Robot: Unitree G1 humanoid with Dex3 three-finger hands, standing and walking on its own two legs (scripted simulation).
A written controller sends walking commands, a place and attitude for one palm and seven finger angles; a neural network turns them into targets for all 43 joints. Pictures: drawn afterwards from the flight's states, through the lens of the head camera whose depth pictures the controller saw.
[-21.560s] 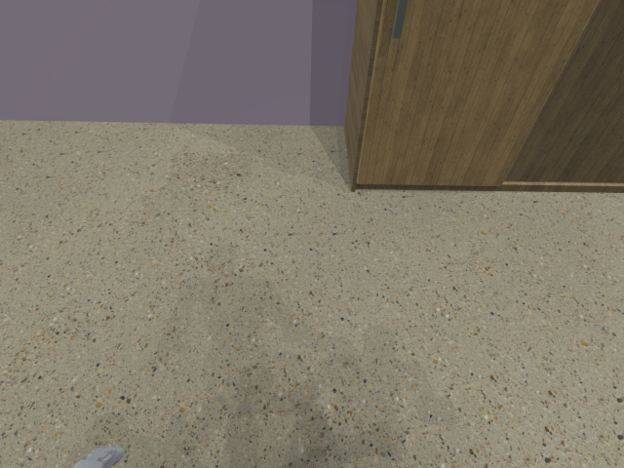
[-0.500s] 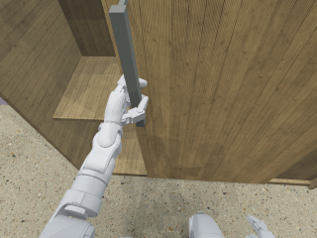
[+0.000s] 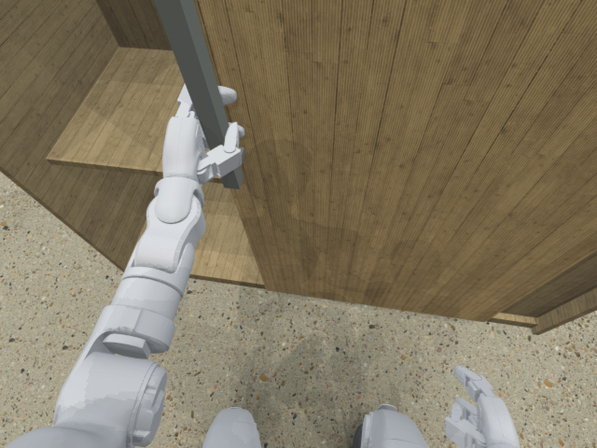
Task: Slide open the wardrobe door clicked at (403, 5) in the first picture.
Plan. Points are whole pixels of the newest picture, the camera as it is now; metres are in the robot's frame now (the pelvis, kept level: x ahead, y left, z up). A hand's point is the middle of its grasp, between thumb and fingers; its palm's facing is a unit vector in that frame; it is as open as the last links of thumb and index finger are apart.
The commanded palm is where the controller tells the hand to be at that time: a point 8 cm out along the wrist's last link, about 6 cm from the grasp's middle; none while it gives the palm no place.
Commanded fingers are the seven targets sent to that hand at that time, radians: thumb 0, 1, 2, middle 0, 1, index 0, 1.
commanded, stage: step sideways, sliding the door along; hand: left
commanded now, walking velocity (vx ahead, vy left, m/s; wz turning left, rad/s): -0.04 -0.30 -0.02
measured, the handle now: (211, 84) +0.48 +0.19 +0.16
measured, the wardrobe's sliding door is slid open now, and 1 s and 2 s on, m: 0.51 0.60 0.60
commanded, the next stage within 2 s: stop walking and hold the door there in 0.80 s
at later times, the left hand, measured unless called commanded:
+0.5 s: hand (309, 152) +0.44 +0.07 +0.11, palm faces +0.37 -0.93 -0.09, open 6.4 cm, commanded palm +0.40 +0.04 +0.11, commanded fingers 0.00 0.90 0.90 -0.45 -1.40 -0.45 -1.40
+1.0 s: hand (304, 153) +0.44 +0.07 +0.10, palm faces +0.47 -0.84 -0.26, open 6.8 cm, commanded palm +0.39 +0.08 +0.10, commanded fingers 0.00 0.90 0.90 -0.45 -1.40 -0.45 -1.40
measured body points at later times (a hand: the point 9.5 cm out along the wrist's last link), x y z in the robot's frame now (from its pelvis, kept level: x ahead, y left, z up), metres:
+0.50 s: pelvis +0.03 -0.18 +0.01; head +0.13 -0.17 +0.44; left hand +0.41 +0.11 +0.12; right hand +0.22 -0.38 -0.12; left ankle -0.02 +0.05 -0.72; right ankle +0.11 -0.32 -0.71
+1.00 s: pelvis +0.10 -0.23 +0.03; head +0.19 -0.22 +0.46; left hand +0.41 +0.11 +0.12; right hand +0.30 -0.43 -0.09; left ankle +0.02 -0.13 -0.71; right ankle +0.12 -0.35 -0.69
